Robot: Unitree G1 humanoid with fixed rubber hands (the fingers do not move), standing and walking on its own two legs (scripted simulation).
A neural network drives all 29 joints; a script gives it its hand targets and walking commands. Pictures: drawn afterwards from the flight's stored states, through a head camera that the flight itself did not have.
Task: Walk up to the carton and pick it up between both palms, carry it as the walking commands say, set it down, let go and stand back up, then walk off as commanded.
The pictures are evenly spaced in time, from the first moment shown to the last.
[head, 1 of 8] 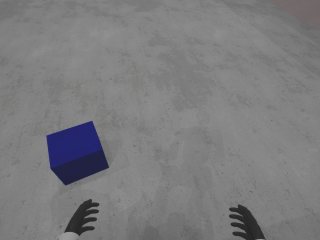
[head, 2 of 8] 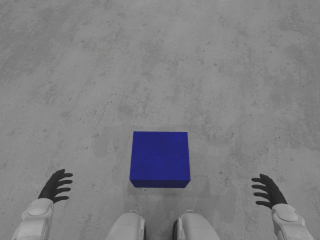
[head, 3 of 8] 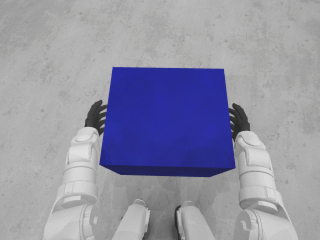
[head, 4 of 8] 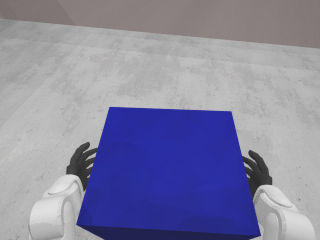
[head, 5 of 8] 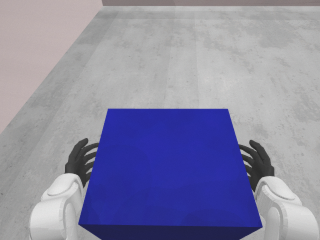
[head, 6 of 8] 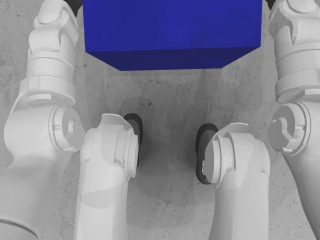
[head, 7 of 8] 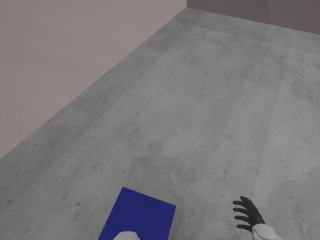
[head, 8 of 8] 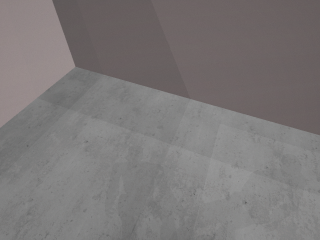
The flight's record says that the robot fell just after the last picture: no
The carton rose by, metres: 0.70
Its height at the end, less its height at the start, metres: +0.00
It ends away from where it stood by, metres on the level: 3.39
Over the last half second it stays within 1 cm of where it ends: yes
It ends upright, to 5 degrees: yes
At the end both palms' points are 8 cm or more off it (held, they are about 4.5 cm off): yes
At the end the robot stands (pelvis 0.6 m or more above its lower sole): yes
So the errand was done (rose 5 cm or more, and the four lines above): yes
